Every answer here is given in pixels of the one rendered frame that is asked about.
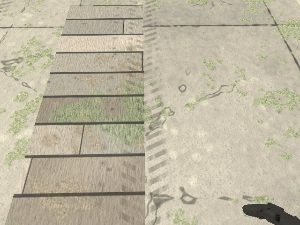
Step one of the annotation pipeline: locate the robot right hand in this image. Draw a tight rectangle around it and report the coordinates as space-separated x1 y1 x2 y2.
242 202 300 225

